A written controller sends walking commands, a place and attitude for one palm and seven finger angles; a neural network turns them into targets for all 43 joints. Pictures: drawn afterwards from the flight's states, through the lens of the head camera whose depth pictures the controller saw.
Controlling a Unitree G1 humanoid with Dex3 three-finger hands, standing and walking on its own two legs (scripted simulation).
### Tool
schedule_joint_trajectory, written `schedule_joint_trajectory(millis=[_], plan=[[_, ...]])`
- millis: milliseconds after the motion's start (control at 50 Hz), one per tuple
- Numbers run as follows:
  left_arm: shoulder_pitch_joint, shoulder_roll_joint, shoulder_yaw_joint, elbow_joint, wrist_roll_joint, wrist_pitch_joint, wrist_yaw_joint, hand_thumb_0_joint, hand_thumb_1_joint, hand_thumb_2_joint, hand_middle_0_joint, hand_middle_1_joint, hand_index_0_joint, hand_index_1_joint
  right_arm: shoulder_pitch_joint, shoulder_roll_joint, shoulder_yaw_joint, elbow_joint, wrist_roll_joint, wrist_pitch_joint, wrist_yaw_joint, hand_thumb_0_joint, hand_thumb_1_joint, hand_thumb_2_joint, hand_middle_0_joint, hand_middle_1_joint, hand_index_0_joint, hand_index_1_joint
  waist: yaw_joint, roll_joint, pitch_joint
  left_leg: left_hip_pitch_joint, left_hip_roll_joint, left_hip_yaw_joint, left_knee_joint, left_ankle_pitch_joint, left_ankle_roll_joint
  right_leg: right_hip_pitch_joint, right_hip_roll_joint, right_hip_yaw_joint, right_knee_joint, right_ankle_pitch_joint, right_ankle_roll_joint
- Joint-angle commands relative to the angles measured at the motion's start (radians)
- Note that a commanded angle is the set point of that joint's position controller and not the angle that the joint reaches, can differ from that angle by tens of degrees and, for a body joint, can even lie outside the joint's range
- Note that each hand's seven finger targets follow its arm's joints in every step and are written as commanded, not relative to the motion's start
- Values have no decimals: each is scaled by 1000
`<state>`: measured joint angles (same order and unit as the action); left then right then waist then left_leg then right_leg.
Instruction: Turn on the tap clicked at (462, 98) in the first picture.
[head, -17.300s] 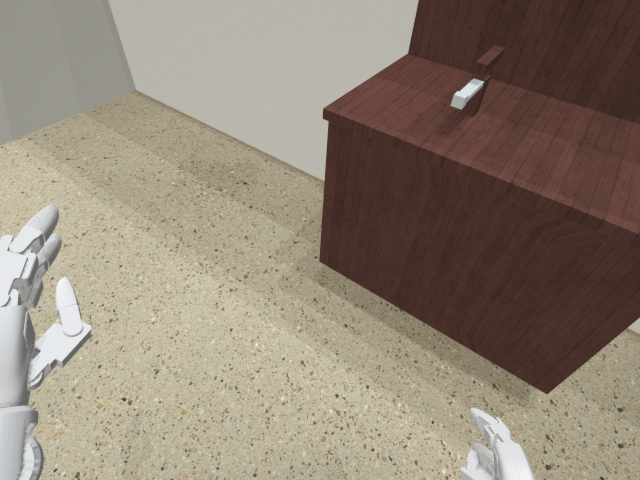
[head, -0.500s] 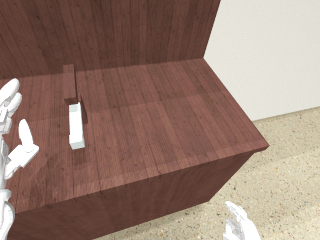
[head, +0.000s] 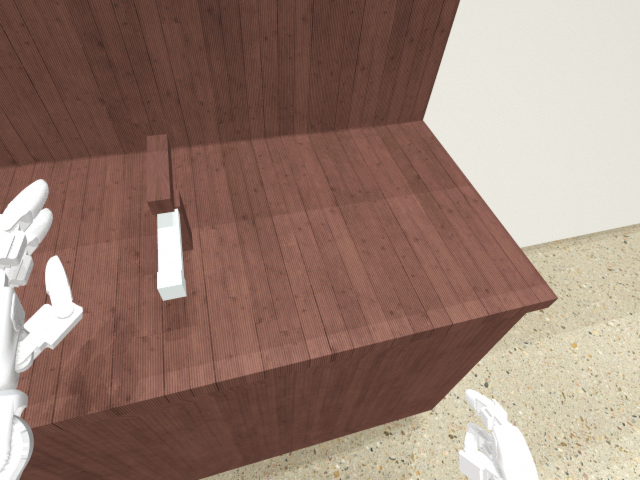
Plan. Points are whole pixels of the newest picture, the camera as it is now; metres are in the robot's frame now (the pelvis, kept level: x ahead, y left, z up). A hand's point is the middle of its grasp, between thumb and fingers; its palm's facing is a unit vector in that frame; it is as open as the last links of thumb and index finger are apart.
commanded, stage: look again from close up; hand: left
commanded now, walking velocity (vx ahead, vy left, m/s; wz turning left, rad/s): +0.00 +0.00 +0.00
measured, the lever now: (171, 284) +0.31 +0.22 +0.06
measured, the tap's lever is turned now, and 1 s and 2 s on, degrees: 0 0 0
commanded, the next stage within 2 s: shuffle to correct the standing spot in 0.20 s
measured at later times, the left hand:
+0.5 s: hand (132, 305) +0.23 +0.21 +0.16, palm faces +0.36 -0.86 -0.36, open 7.4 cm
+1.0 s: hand (220, 312) +0.23 +0.13 +0.16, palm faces +0.31 -0.86 -0.40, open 7.4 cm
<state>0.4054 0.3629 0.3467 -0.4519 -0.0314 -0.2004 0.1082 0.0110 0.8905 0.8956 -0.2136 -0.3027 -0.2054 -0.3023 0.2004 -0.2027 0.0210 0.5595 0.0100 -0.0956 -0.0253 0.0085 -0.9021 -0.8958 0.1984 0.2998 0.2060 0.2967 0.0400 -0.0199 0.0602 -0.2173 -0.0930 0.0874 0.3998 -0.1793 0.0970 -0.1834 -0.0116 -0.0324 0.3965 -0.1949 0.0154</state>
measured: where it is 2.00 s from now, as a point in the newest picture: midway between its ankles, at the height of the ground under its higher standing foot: outside the picture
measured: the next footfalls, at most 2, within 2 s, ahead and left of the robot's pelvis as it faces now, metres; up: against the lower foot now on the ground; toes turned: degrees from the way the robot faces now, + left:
none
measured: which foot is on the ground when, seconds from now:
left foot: down 0.00-1.00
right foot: down 0.00-1.00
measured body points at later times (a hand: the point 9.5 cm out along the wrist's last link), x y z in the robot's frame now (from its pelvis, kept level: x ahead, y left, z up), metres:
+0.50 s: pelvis +0.01 -0.04 +0.00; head +0.02 -0.02 +0.45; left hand +0.20 +0.25 +0.18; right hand +0.18 -0.26 -0.07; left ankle +0.03 +0.02 -0.74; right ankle +0.01 -0.14 -0.74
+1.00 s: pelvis +0.01 -0.11 +0.00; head +0.03 -0.10 +0.45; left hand +0.21 +0.17 +0.18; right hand +0.18 -0.35 -0.08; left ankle +0.03 +0.02 -0.74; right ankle +0.01 -0.14 -0.74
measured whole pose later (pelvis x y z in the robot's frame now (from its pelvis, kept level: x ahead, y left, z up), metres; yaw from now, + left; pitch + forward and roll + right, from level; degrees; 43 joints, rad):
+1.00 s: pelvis +0.01 -0.11 +0.00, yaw -1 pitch +1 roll -1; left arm 0.47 0.39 0.36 -0.50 -0.10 -0.15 0.08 0.01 0.89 0.90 -0.22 -0.30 -0.21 -0.30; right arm 0.20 -0.22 -0.02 0.54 0.02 -0.08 -0.05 0.01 -0.90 -0.90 0.20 0.30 0.21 0.30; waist 0.01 0.00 0.03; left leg -0.30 0.06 0.05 0.50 -0.22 -0.01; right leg -0.23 0.14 -0.07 0.39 -0.20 -0.11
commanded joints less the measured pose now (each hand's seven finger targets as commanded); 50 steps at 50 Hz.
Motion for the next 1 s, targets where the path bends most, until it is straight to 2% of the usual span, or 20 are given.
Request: schedule_joint_trajectory(millis=[0,80,100,180,200,280,300,380,400,480,500,580,600,680,700,780,800,880,900,980], plan=[[-113,142,72,-219,2,-73,19,0,900,900,-200,-300,-200,-300,-97,-134,-48,-150,-3,-57,-18,0,-900,-900,200,300,200,300,-19,109,-140,-30,216,-244,-187,-121,-143,75,-16,45,-9,11,-37],[-86,183,113,-236,7,-77,23,0,900,900,-200,-300,-200,-300,-98,-131,-53,-153,4,-62,-17,0,-900,-900,200,300,200,300,-18,110,-145,-25,209,-228,-152,-80,-138,77,-29,53,-23,29,-44],[-67,151,86,-210,-3,-79,17,0,900,900,-200,-300,-200,-300,-93,-131,-48,-149,-4,-59,-16,0,-900,-900,200,300,200,300,-18,94,-146,-28,209,-232,-159,-95,-131,77,-25,51,-27,26,-42],[-59,182,118,-216,-1,-78,20,0,900,900,-200,-300,-200,-300,-93,-130,-51,-150,6,-64,-18,0,-900,-900,200,300,200,300,-20,104,-146,-20,204,-219,-133,-68,-126,66,-34,65,-38,32,-47],[-43,154,96,-190,-9,-80,13,0,900,900,-200,-300,-200,-300,-85,-133,-48,-144,-3,-61,-18,0,-900,-900,200,300,200,300,-19,85,-146,-24,201,-223,-134,-63,-118,65,-30,63,-46,35,-45],[-45,180,114,-203,-9,-73,16,0,900,900,-200,-300,-200,-300,-95,-130,-50,-147,7,-64,-21,0,-900,-900,200,300,200,300,-21,74,-151,9,194,-207,-101,-10,-116,44,-43,78,-60,55,-49],[-44,147,85,-176,-18,-74,9,0,900,900,-200,-300,-200,-300,-84,-132,-44,-139,-2,-61,-22,0,-900,-900,200,300,200,300,-22,57,-146,12,194,-214,-112,-3,-114,33,-33,74,-70,51,-46],[-95,182,105,-225,-17,-68,13,0,900,900,-200,-300,-200,-300,-104,-123,-46,-142,7,-65,-28,0,-900,-900,200,300,200,300,-22,94,-154,66,216,-216,-124,56,-137,14,-17,70,-53,61,-41],[-84,160,87,-194,-25,-66,8,0,900,900,-200,-300,-200,-300,-92,-127,-45,-138,-1,-59,-28,0,-900,-900,200,300,200,300,-22,90,-148,48,222,-217,-135,40,-126,18,-8,64,-60,52,-35],[-95,184,109,-217,-23,-57,11,0,900,900,-200,-300,-200,-300,-102,-119,-50,-149,7,-60,-24,0,-900,-900,200,300,200,300,-21,104,-146,52,241,-214,-132,25,-126,14,-9,69,-52,46,-37],[-90,151,79,-200,-30,-57,4,0,900,900,-200,-300,-200,-300,-94,-123,-48,-148,0,-54,-22,0,-900,-900,200,300,200,300,-23,105,-142,31,242,-218,-144,0,-117,18,-1,64,-54,36,-33],[-52,200,132,-251,-33,-50,4,0,900,900,-200,-300,-200,-300,-98,-120,-58,-164,5,-55,-19,0,-900,-900,200,300,200,300,-20,104,-190,74,246,-191,-72,135,-111,23,-14,70,-51,114,-39],[-36,169,104,-223,-42,-46,-5,0,900,900,-200,-300,-200,-300,-87,-122,-56,-163,-1,-50,-18,0,-900,-900,200,300,200,300,-23,83,-186,61,243,-185,-64,142,-100,22,-12,70,-60,123,-34],[-3,204,146,-257,-54,-33,-10,0,900,900,-200,-300,-200,-300,-91,-121,-66,-173,5,-51,-24,0,-900,-900,200,300,200,300,-24,79,-215,87,242,-167,6,236,-96,13,-30,93,-53,221,-42],[2,170,116,-240,-60,-31,-16,0,900,900,-200,-300,-200,-300,-79,-127,-65,-169,-1,-46,-23,0,-900,-900,200,300,200,300,-28,78,-220,75,236,-158,10,218,-87,16,-28,93,-56,225,-40],[9,217,156,-279,-65,-23,-12,0,900,900,-200,-300,-200,-300,-93,-125,-72,-175,7,-47,-33,0,-900,-900,200,300,200,300,-25,87,-222,82,237,-150,41,204,-78,-6,-43,114,-52,256,-34],[11,189,132,-257,-69,-23,-15,0,900,900,-200,-300,-200,-300,-82,-126,-68,-170,0,-42,-33,0,-900,-900,200,300,200,300,-29,68,-224,70,233,-139,43,173,-72,-5,-43,109,-60,248,-21],[18,212,156,-268,-71,-12,-8,0,900,900,-200,-300,-200,-300,-90,-126,-78,-174,10,-42,-40,0,-900,-900,200,300,200,300,-28,56,-206,62,217,-118,75,101,-68,-36,-65,142,-78,261,-2],[16,183,128,-244,-73,-14,-10,0,900,900,-200,-300,-200,-300,-75,-128,-74,-166,3,-36,-38,0,-900,-900,200,300,200,300,-34,40,-200,44,208,-110,79,73,-66,-39,-62,131,-89,230,9],[11,214,154,-250,-70,-7,2,0,900,900,-200,-300,-200,-300,-81,-123,-79,-168,15,-37,-41,0,-900,-900,200,300,200,300,-33,22,-165,39,185,-92,114,-14,-65,-95,-84,174,-142,135,26]])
